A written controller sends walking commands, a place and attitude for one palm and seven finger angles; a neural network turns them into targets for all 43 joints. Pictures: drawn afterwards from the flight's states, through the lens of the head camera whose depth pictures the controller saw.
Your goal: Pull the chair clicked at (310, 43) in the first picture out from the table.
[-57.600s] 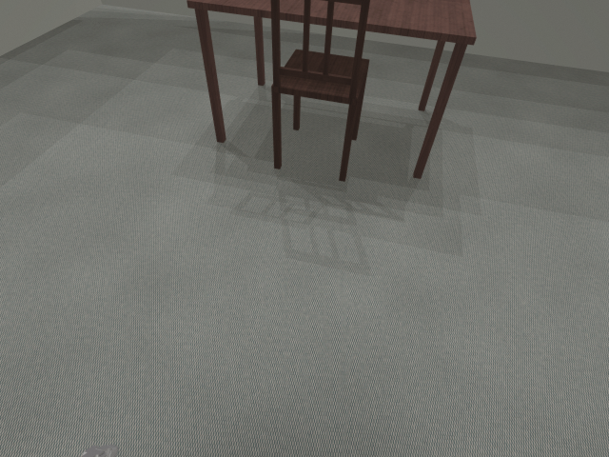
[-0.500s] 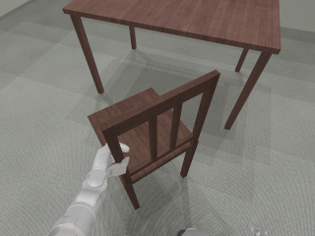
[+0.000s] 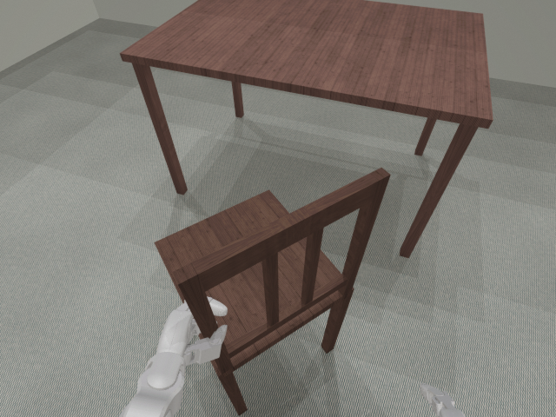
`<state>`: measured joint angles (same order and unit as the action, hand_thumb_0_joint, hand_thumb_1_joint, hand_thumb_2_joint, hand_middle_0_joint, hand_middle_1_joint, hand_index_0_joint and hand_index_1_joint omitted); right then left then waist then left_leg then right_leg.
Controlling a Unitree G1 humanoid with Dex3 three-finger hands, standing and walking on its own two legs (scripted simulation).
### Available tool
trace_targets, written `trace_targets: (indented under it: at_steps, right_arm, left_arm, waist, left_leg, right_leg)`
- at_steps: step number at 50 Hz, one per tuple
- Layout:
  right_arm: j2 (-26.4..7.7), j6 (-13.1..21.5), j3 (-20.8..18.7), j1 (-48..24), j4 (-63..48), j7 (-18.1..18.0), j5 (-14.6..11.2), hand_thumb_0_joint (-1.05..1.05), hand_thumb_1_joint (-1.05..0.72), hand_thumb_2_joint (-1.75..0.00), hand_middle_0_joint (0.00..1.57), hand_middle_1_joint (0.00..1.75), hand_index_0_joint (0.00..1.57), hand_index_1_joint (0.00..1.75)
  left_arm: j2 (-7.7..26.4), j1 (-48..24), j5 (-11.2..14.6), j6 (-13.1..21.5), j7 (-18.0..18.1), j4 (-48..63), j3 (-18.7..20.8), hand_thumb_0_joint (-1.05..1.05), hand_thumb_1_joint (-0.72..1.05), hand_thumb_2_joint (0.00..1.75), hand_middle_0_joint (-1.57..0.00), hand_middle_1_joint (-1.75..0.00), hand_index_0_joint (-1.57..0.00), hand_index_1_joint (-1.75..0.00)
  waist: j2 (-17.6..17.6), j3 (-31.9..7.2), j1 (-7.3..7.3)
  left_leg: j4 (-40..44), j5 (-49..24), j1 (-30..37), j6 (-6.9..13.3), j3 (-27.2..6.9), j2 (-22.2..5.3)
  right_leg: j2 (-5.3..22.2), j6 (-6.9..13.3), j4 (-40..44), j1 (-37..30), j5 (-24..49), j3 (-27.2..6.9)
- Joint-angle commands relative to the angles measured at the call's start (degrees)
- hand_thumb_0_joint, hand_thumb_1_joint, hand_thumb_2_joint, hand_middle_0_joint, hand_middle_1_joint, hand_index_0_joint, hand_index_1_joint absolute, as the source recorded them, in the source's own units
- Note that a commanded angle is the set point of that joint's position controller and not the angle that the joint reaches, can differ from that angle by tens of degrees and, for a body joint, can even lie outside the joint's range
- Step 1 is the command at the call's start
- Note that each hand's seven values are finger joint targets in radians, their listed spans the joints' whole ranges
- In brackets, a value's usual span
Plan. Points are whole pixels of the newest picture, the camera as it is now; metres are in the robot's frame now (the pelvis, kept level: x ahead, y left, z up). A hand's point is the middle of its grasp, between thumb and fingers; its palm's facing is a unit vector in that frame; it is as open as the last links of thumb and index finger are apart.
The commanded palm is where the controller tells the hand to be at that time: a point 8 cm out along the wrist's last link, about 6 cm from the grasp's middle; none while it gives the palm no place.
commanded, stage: stop walking, hand still on the chair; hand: left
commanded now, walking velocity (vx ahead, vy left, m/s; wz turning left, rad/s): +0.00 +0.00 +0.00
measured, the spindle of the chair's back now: (271, 291) +0.35 +0.03 -0.09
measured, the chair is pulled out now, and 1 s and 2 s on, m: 0.58 0.58 0.58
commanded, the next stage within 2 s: open the thumb and straighten the fingers in 0.18 s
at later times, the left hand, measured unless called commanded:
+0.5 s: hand (209, 337) +0.25 +0.13 -0.07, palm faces -0.03 -0.99 -0.16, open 7.5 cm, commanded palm +0.23 +0.19 -0.05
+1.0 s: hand (197, 339) +0.25 +0.15 -0.07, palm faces -0.02 -0.98 -0.17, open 16.9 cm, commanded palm +0.24 +0.20 -0.05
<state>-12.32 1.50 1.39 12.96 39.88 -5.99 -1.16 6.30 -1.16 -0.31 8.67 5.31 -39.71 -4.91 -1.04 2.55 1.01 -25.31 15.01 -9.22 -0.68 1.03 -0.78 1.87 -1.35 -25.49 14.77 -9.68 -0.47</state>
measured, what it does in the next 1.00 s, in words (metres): stands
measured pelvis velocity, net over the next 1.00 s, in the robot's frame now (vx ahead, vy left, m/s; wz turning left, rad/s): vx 0.02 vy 0.00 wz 0.06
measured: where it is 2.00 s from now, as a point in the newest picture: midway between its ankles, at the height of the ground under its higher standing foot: outside the picture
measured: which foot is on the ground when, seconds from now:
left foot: down 0.00-1.00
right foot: down 0.00-1.00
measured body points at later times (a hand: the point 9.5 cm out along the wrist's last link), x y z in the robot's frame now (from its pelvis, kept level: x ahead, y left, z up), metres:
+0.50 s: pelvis +0.01 -0.01 -0.01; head +0.04 -0.01 +0.43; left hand +0.25 +0.18 -0.06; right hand +0.15 -0.25 -0.11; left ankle -0.02 +0.13 -0.74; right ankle +0.04 -0.13 -0.74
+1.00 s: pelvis +0.02 +0.00 -0.04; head +0.06 -0.02 +0.41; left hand +0.25 +0.20 -0.06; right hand +0.20 -0.24 -0.12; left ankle -0.02 +0.13 -0.74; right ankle +0.04 -0.13 -0.74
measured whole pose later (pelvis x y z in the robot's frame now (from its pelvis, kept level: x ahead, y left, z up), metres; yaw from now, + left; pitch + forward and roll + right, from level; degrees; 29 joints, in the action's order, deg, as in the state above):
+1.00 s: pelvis +0.02 +0.00 -0.04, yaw +3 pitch +9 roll +0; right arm -15.1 8.9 1.6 14.4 30.0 -3.5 -2.2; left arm 10.7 10.6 2.7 -6.6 -1.3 -11.3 -2.3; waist -3.3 -5.7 2.0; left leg -47.8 26.3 -31.0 -1.1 -2.6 -0.3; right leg 2.9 -1.0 -47.0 34.8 -21.5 2.6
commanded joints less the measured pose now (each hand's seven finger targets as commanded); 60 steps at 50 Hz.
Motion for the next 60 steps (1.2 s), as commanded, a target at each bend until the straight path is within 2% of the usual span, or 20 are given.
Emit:
trace_targets:
  at_steps: [1, 13, 14, 15, 16, 17, 19, 23, 25, 26, 28, 30, 32, 39, 40, 43, 44, 54, 56, 60]
  right_arm:
    - [-6.71, 1.93, -2.2, -2.86, -7.5, -0.78, 0.32, 0.0, -0.9, -0.9, 0.2, 0.3, 0.2, 0.3]
    - [-6.33, 0.52, -2.03, -4.01, -8.88, -0.72, 0.38, 0.0, -0.9, -0.9, 0.2, 0.3, 0.2, 0.3]
    - [-6.46, 0.46, -2.21, -4.14, -9.59, -0.68, 0.37, 0.0, -0.9, -0.9, 0.2, 0.3, 0.2, 0.3]
    - [-9.3, 0.77, -3.23, -3.15, -9.02, 1.25, -2.23, 0.0, -0.9, -0.9, 0.2, 0.3, 0.2, 0.3]
    - [-8.63, 1.15, -2.6, -3.38, -9.96, 2.47, -2.38, 0.0, -0.9, -0.9, 0.2, 0.3, 0.2, 0.3]
    - [-8.7, 1.87, -3.09, -4.19, -10.78, 3.14, -2.34, 0.0, -0.9, -0.9, 0.2, 0.3, 0.2, 0.3]
    - [-7.96, 4.04, -3.14, -4.93, -12.66, 3.85, -1.85, 0.0, -0.9, -0.9, 0.2, 0.3, 0.2, 0.3]
    - [-8.3, 6.41, -3.26, -3.89, -14.03, 4.28, -1.57, 0.0, -0.9, -0.9, 0.2, 0.3, 0.2, 0.3]
    - [-8.85, 7.23, -3.36, -3.26, -14.34, 4.23, -1.57, 0.0, -0.9, -0.9, 0.2, 0.3, 0.2, 0.3]
    - [-9.65, 7.15, -3.55, -2.71, -14.06, 3.88, -1.51, 0.0, -0.9, -0.9, 0.2, 0.3, 0.2, 0.3]
    - [-9.06, 7.82, -3.29, -3.1, -15.19, 3.57, -1.36, 0.0, -0.9, -0.9, 0.2, 0.3, 0.2, 0.3]
    - [-9.41, 8.46, -3.46, -2.68, -15.47, 3.32, -1.33, 0.0, -0.9, -0.9, 0.2, 0.3, 0.2, 0.3]
    - [-9.24, 9.08, -3.29, -2.29, -15.97, 3.13, -1.35, 0.0, -0.9, -0.9, 0.2, 0.3, 0.2, 0.3]
    - [-9.6, 10.26, -3.26, -0.94, -16.94, 2.3, -1.01, 0.0, -0.9, -0.9, 0.2, 0.3, 0.2, 0.3]
    - [-9.91, 10.06, -3.4, -0.96, -16.67, 2.14, -0.97, 0.0, -0.9, -0.9, 0.2, 0.3, 0.2, 0.3]
    - [-9.41, 10.03, -2.94, -0.71, -17.82, 2.01, -0.93, 0.0, -0.9, -0.9, 0.2, 0.3, 0.2, 0.3]
    - [-9.55, 10.03, -2.87, -0.58, -17.8, 1.9, -0.94, 0.0, -0.9, -0.9, 0.2, 0.3, 0.2, 0.3]
    - [-9.83, 10.45, -2.54, -0.24, -18.77, 1.57, -0.96, 0.0, -0.9, -0.9, 0.2, 0.3, 0.2, 0.3]
    - [-9.87, 10.12, -2.78, -0.17, -18.72, 1.47, -0.84, 0.0, -0.9, -0.9, 0.2, 0.3, 0.2, 0.3]
    - [-8.97, 9.85, -2.74, -1.42, -20.2, 1.89, -1.11, 0.0, -0.9, -0.9, 0.2, 0.3, 0.2, 0.3]
  left_arm:
    - [6.35, -9.76, 0.35, 2.16, 0.63, 11.02, 2.26, 0.0, 0.9, 0.9, -0.5, -1.45, -0.5, -1.45]
    - [6.22, -7.81, 0.52, 1.01, 0.7, 12.72, 2.2, 0.0, 0.9, 0.9, -0.5, -1.45, -0.5, -1.45]
    - [9.34, -7.97, 0.45, 1.39, 1.05, 17.65, 4.98, 0.0, 0.9, 0.9, -0.5, -1.45, -0.5, -1.45]
    - [4.56, -3.11, 1.51, -1.93, -0.5, 11.01, -0.79, 0.0, 0.78, 0.84, -0.5, -1.45, -0.5, -1.45]
    - [3.3, -2.63, 3.13, -2.14, -1.7, 12.83, 0.4, 0.0, 0.66, 0.78, -0.5, -1.45, -0.5, -1.45]
    - [7.13, -6.0, 3.17, -1.24, -2.33, 18.12, 2.85, 0.0, 0.54, 0.73, -0.5, -1.45, -0.5, -1.45]
    - [6.06, -3.42, 2.97, -0.81, -3.56, 23.73, 1.77, 0.0, 0.3, 0.61, -0.5, -1.45, -0.5, -1.45]
    - [5.56, -1.22, 2.7, -2.51, -4.18, 27.3, 0.99, 0.0, -0.19, 0.37, -0.5, -1.45, -0.5, -1.45]
    - [6.39, 0.89, 2.98, -4.19, -4.07, 27.08, 1.9, 0.0, -0.43, 0.26, -0.47, -1.38, -0.47, -1.38]
    - [11.67, -1.83, 3.07, -4.56, -3.79, 27.96, 7.13, 0.0, -0.55, 0.2, -0.45, -1.3, -0.45, -1.3]
    - [8.79, 0.11, 3.15, -5.66, -4.43, 30.06, 5.25, 0.0, -0.55, 0.2, -0.4, -1.16, -0.4, -1.16]
    - [9.55, 2.01, 3.45, -6.63, -4.78, 31.31, 5.92, 0.0, -0.55, 0.2, -0.35, -1.01, -0.35, -1.01]
    - [7.09, 1.32, 3.71, -7.38, -5.23, 33.77, 3.29, 0.0, -0.55, 0.2, -0.3, -0.87, -0.3, -0.87]
    - [9.0, 4.45, 3.21, -9.96, -5.3, 37.74, 4.79, 0.0, -0.55, 0.2, -0.13, -0.36, -0.13, -0.36]
    - [12.41, 5.81, 3.09, -10.45, -5.11, 36.12, 8.31, 0.0, -0.55, 0.2, -0.1, -0.29, -0.1, -0.29]
    - [9.29, 4.64, 2.97, -10.93, -5.88, 39.2, 5.06, 0.0, -0.55, 0.2, -0.02, -0.07, -0.02, -0.07]
    - [10.59, 3.79, 3.2, -11.16, -5.89, 39.22, 6.08, 0.0, -0.55, 0.2, 0.0, 0.0, 0.0, 0.0]
    - [9.74, 4.48, 3.44, -13.11, -6.92, 41.32, 4.32, 0.0, -0.55, 0.2, 0.0, 0.0, 0.0, 0.0]
    - [14.13, 8.0, 3.51, -13.57, -6.42, 39.92, 9.51, 0.0, -0.55, 0.2, 0.0, 0.0, 0.0, 0.0]
    - [10.95, 14.68, 3.06, -14.15, -6.73, 43.13, 6.29, 0.0, -0.55, 0.2, 0.0, 0.0, 0.0, 0.0]
  waist:
    - [1.54, -11.16, -0.11]
    - [1.8, -10.46, -0.2]
    - [1.94, -10.97, -0.44]
    - [5.21, -10.78, 3.19]
    - [7.91, -8.32, 1.68]
    - [6.13, -10.05, 1.87]
    - [-0.28, -13.14, 0.86]
    - [-0.44, -15.41, 1.0]
    - [2.25, -15.94, 1.04]
    - [2.43, -16.78, 1.03]
    - [1.05, -18.04, 0.77]
    - [1.67, -18.53, 0.62]
    - [1.68, -19.1, 1.69]
    - [2.73, -19.96, 1.68]
    - [2.67, -19.07, 0.94]
    - [1.72, -19.98, 1.75]
    - [1.58, -19.59, 1.98]
    - [1.17, -20.17, 2.44]
    - [2.73, -19.89, 0.95]
    - [0.15, -18.42, 0.7]
  left_leg:
    - [3.88, -14.04, 1.13, 1.31, -3.97, -5.06]
    - [3.83, -11.43, 1.17, 1.39, -3.47, -4.64]
    - [3.82, -11.41, 0.84, 1.38, -3.63, -4.61]
    - [2.6, -8.84, -5.8, 0.66, -1.36, -2.34]
    - [1.35, -6.95, -8.95, 1.19, -0.98, -2.28]
    - [-0.07, -4.66, -9.85, 1.5, -0.8, -1.59]
    - [-2.51, -4.58, -10.59, 1.44, -0.25, -0.64]
    - [-6.06, -4.3, -13.52, 1.45, -0.55, -0.31]
    - [-7.55, -4.1, -15.57, 1.42, -0.92, -0.31]
    - [-8.17, -3.44, -16.77, 1.53, -0.87, -0.01]
    - [-9.28, -4.28, -17.26, 1.53, -0.52, 0.29]
    - [-10.53, -5.64, -18.04, 1.47, -0.73, 0.21]
    - [-11.69, -6.21, -17.75, 1.6, -0.8, 0.32]
    - [-14.53, -7.97, -19.09, 1.6, -1.42, 0.56]
    - [-14.93, -8.25, -20.3, 1.55, -1.45, 0.67]
    - [-15.68, -8.15, -19.86, 1.73, -1.27, 0.98]
    - [-15.93, -7.36, -20.29, 1.73, -1.46, 1.03]
    - [-16.97, -6.75, -20.46, 1.79, -2.22, 1.23]
    - [-16.6, -6.17, -22.1, 1.71, -2.32, 1.26]
    - [-16.39, -6.46, -22.32, 1.63, -2.1, 1.18]
  right_leg:
    - [3.91, 2.52, 1.76, -7.1, 11.76, -2.4]
    - [4.22, 2.6, 3.38, -6.87, 10.04, -2.94]
    - [4.35, 2.6, 3.39, -7.89, 10.36, -3.01]
    - [2.47, 2.35, -0.02, -5.11, 6.6, 2.42]
    - [2.04, 2.15, -1.09, -2.86, 5.31, 3.17]
    - [1.67, 1.99, -1.65, -1.99, 3.38, 2.48]
    - [1.52, 2.33, -3.79, -0.66, 2.67, 2.39]
    - [0.84, 2.27, -7.29, 2.6, 1.74, 3.07]
    - [0.66, 2.13, -8.75, 3.41, 1.62, 3.34]
    - [0.53, 2.01, -9.42, 3.4, 1.53, 2.82]
    - [0.54, 1.95, -10.95, 3.82, 2.43, 3.23]
    - [0.45, 2.1, -11.95, 4.07, 3.65, 3.31]
    - [0.35, 1.76, -12.81, 5.42, 4.45, 3.59]
    - [0.24, 1.6, -15.36, 7.13, 5.76, 4.23]
    - [0.2, 1.85, -15.49, 7.16, 6.21, 3.99]
    - [0.19, 1.58, -16.12, 7.62, 6.14, 4.07]
    - [0.23, 1.53, -15.98, 7.87, 5.49, 3.98]
    - [0.09, 1.44, -16.7, 9.41, 3.83, 4.66]
    - [0.04, 1.69, -16.64, 7.77, 3.4, 4.47]
    - [0.07, 2.02, -16.67, 8.67, 2.71, 4.75]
